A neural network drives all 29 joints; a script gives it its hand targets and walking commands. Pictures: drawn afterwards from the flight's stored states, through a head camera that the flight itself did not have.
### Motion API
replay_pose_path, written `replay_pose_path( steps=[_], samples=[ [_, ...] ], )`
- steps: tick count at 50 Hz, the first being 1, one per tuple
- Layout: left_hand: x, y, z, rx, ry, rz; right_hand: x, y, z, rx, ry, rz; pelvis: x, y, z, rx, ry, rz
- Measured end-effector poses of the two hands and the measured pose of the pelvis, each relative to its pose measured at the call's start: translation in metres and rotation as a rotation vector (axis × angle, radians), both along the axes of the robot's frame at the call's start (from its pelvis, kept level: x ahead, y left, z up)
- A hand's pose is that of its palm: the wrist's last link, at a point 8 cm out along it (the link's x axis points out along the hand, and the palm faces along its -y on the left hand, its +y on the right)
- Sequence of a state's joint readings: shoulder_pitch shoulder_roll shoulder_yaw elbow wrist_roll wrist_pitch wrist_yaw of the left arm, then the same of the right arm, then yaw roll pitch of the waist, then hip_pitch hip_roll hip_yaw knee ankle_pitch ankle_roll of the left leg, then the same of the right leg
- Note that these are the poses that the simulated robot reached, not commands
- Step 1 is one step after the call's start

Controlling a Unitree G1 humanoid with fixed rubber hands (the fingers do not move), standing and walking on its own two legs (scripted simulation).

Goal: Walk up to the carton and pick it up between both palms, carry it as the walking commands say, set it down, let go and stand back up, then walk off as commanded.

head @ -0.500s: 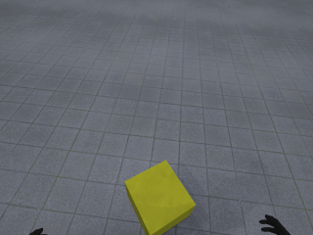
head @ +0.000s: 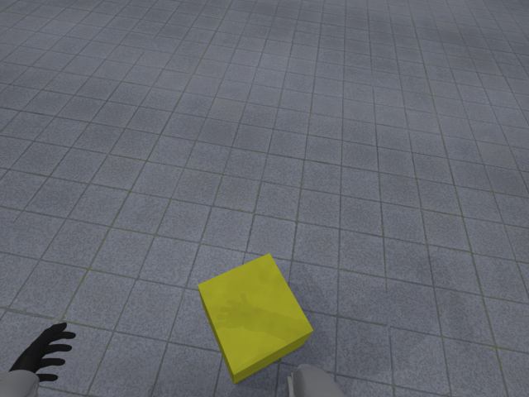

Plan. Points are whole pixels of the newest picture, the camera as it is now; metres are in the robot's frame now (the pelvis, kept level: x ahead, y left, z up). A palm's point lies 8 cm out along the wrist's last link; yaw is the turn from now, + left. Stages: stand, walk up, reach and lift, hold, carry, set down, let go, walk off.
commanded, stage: walk up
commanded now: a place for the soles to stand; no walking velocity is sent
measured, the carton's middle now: (252, 317) +0.42 -0.01 -0.65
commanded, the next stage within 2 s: none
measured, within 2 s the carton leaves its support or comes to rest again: neither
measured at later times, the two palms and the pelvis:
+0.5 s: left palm out of the picture +0.01 +0.18 -0.12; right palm out of the picture +0.10 -0.53 -0.07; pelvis -0.05 -0.18 -0.04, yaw +16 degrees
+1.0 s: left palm out of the picture -0.18 +0.06 -0.08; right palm out of the picture +0.22 -0.51 -0.10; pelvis -0.04 -0.27 -0.01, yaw +27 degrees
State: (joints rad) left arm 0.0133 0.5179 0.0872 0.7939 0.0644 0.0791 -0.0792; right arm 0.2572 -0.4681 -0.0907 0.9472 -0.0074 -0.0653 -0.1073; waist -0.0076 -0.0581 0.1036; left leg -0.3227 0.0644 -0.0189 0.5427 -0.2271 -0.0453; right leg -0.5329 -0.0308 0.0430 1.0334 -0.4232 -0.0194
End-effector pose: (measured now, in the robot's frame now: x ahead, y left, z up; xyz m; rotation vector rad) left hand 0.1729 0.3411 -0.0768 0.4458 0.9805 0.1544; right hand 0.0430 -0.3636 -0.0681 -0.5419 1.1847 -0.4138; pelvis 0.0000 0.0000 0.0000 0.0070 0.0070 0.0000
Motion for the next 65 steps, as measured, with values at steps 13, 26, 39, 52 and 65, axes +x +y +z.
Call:
replay_pose_path(
  steps=[13, 26, 39, 52, 65],
  samples=[
    [-0.039, -0.124, -0.03, -0.053, -0.088, 0.019, -0.026, -0.138, -0.009, -0.115, 0.082, 0.131, -0.036, -0.113, -0.034, 0.002, -0.012, 0.137],
    [-0.175, -0.166, -0.046, -0.027, -0.027, 0.318, 0.065, -0.172, -0.002, -0.089, -0.086, 0.411, -0.049, -0.19, -0.039, -0.001, -0.031, 0.281],
    [-0.336, -0.278, -0.029, 0.017, 0.153, 0.599, 0.173, -0.172, -0.018, 0.109, -0.184, 0.637, -0.048, -0.27, -0.026, 0.007, -0.047, 0.389],
    [-0.341, -0.273, -0.002, 0.061, 0.146, 0.616, 0.179, -0.138, -0.03, 0.229, -0.118, 0.681, -0.041, -0.266, -0.012, 0.022, -0.026, 0.473],
    [-0.271, -0.251, -0.014, 0.013, 0.007, 0.58, 0.192, -0.121, -0.024, 0.208, -0.117, 0.67, -0.026, -0.247, -0.011, 0.005, -0.04, 0.51]
  ],
)
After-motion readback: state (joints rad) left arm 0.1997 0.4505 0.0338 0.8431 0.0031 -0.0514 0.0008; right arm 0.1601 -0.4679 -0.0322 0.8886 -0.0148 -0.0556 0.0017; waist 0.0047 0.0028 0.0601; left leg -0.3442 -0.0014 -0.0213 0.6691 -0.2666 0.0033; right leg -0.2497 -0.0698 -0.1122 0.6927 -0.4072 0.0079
